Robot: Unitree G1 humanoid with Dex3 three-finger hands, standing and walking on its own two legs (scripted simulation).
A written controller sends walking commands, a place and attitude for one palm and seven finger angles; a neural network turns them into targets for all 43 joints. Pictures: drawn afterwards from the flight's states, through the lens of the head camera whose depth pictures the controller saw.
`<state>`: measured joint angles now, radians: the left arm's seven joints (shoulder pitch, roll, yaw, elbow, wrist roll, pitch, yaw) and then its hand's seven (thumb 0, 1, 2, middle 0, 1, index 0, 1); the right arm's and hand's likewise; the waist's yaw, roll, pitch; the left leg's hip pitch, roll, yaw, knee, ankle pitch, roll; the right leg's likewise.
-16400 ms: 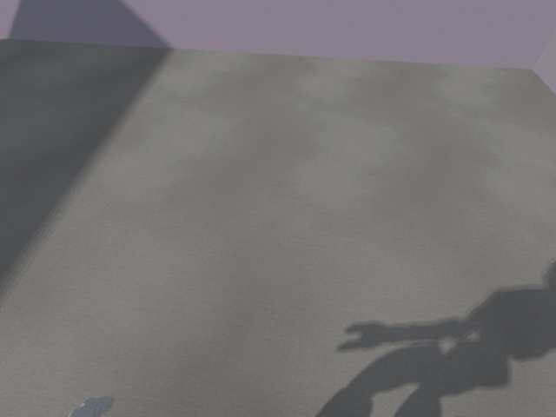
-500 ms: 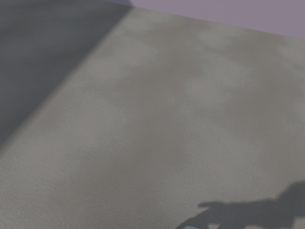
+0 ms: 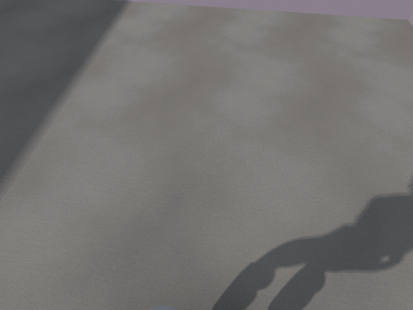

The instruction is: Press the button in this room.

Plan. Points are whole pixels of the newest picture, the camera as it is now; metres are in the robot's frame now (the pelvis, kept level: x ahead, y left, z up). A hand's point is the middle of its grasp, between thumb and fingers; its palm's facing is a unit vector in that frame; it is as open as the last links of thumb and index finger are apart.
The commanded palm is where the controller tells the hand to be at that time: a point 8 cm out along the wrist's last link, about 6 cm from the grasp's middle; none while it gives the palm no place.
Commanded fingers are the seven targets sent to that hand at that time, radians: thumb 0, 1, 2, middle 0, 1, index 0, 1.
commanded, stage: turn or walk to find it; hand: left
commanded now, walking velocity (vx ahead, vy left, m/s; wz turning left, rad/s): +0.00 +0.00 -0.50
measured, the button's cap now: out of the picture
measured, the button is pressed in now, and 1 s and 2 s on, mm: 0 0 0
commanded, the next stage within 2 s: none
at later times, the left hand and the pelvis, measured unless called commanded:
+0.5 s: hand (147, 302) +0.15 +0.15 -0.15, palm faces -0.26 -0.92 -0.30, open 7.4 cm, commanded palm none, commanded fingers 0.00 0.90 0.90 -0.20 -0.30 -0.20 -0.30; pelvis -0.02 -0.02 -0.02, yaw -16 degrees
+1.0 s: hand out of the picture +0.11 +0.17 -0.18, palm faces -0.41 -0.89 -0.21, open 7.4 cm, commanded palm none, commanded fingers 0.00 0.90 0.90 -0.20 -0.30 -0.20 -0.30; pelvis -0.04 +0.01 -0.01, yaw -30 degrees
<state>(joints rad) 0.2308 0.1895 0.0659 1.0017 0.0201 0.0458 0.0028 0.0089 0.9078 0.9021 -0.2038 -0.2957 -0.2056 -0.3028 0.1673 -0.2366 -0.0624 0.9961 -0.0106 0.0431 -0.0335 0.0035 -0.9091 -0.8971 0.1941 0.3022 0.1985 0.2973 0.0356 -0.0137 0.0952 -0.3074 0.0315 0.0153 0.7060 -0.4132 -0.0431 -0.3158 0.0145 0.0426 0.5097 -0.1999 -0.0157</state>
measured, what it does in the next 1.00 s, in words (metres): steps on the spot, turning right: left foot, then right foot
